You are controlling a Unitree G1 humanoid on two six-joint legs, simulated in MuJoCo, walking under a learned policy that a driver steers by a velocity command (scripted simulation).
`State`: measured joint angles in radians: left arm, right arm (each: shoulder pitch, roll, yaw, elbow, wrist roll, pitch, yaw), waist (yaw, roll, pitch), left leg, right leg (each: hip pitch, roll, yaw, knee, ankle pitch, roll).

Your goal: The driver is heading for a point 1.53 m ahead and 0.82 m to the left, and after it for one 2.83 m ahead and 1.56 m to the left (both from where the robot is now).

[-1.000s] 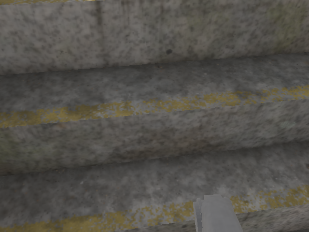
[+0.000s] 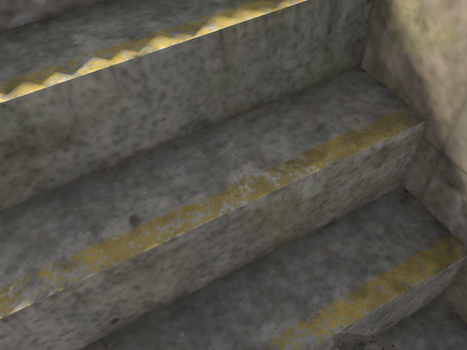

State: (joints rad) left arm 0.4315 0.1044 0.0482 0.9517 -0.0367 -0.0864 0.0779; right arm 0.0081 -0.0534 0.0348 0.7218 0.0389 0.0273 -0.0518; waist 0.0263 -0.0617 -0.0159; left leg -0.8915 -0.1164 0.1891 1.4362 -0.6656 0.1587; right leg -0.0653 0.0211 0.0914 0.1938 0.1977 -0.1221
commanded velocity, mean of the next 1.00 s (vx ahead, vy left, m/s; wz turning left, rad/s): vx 0.50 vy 0.00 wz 0.52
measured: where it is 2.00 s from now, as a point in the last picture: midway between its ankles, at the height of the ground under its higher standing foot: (212, 178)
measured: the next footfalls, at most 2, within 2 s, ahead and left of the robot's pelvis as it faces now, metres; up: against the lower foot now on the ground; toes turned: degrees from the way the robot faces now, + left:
left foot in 0.02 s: +0.11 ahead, +0.07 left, +0.22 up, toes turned -5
right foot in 0.48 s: +0.25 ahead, -0.18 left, +0.22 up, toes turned +8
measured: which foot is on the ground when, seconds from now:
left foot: up 0.00-0.00, down 0.02-0.48, up 0.50-0.86, down 0.88-1.00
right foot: down 0.00-0.02, up 0.04-0.46, down 0.48-0.88, up 0.90-1.00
